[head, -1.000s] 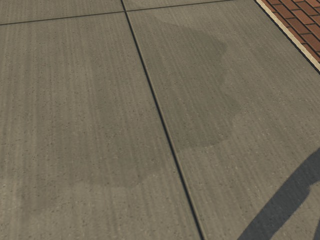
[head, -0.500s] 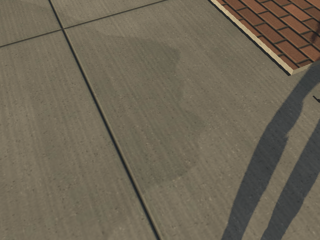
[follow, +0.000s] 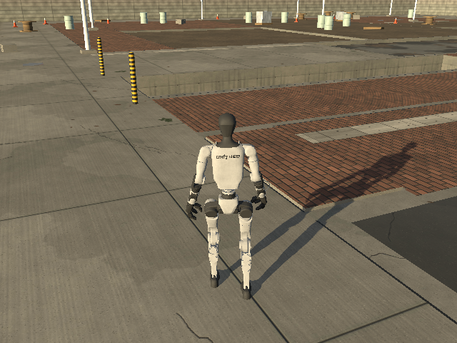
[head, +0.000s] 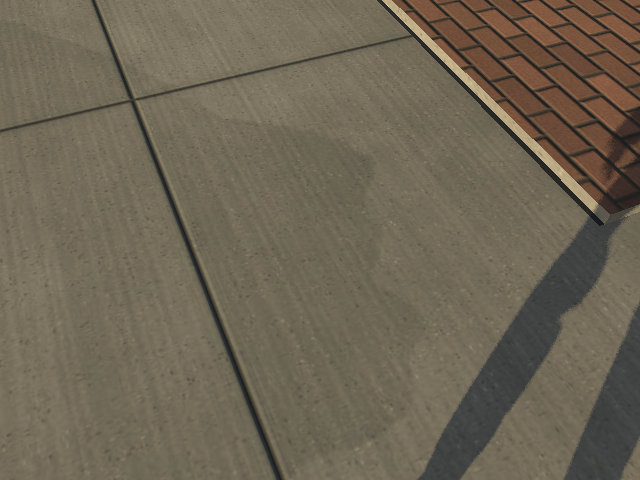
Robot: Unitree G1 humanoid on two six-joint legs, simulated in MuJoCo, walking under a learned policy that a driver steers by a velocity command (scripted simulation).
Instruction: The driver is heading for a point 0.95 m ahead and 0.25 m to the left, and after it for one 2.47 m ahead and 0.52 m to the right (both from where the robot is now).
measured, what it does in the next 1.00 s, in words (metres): walks ahead: right foot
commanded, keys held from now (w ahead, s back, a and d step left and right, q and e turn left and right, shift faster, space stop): no key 0.20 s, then w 0.56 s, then w+q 0.24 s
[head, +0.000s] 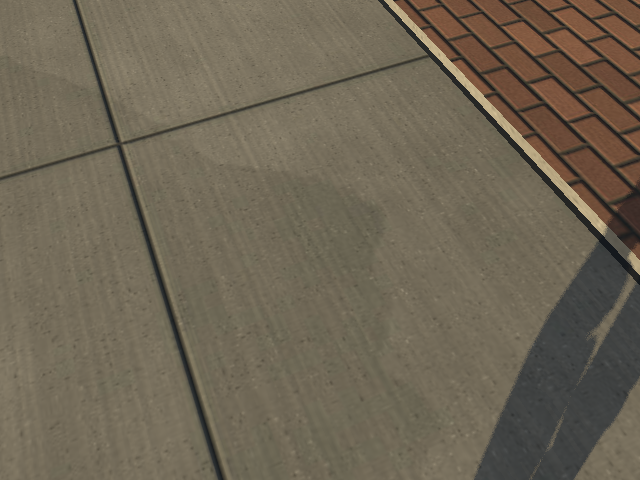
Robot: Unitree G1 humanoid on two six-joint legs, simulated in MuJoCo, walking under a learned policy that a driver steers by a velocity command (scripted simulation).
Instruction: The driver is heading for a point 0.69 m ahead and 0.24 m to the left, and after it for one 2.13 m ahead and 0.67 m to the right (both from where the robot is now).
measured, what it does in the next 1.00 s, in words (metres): walks ahead, turning left: left foot, then right foot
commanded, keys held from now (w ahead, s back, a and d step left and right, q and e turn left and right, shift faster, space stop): w+q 0.78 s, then w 0.14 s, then e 0.08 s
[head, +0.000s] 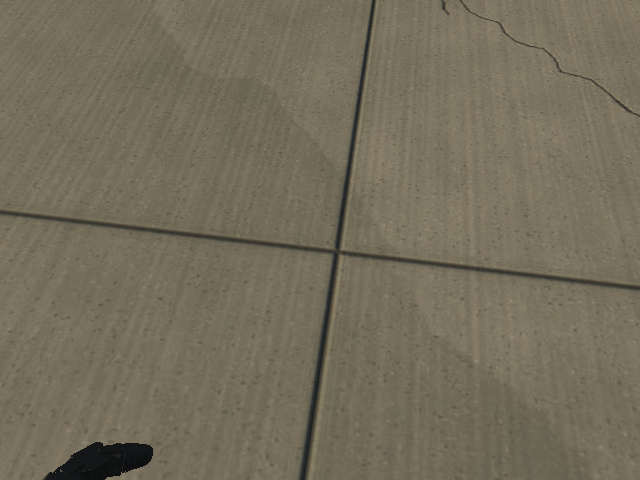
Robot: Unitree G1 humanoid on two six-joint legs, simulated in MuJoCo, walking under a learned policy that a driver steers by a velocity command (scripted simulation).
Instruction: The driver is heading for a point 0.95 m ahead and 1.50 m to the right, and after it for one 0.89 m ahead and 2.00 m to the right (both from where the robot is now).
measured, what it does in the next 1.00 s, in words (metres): walks ahead, turning right: left foot, then right foot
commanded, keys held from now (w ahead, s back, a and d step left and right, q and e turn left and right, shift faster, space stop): e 1.00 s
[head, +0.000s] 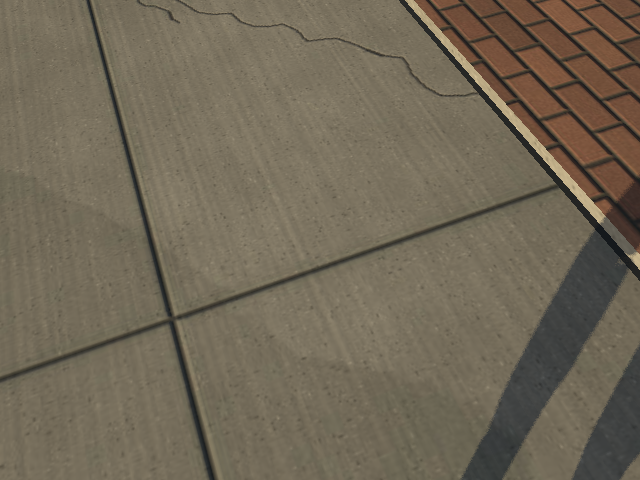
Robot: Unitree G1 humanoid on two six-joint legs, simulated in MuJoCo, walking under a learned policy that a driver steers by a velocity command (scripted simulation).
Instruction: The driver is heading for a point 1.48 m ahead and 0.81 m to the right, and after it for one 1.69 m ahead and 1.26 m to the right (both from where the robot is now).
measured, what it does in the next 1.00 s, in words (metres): walks ahead, turning right: left foot, then right foot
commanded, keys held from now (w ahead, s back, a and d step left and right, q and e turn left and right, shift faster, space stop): e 0.10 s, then w+e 0.84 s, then w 0.06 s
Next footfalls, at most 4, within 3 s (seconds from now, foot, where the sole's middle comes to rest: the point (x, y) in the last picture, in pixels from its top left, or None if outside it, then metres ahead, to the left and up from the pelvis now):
0.34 left None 0.10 0.13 -0.77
0.80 right None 0.29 -0.25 -0.77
1.32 left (476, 369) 0.67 -0.26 -0.77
1.86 right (632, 329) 0.75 -0.63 -0.77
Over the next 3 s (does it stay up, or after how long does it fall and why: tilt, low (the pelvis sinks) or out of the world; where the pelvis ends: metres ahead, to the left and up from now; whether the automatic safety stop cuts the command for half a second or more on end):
stays up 1.21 -0.76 0.04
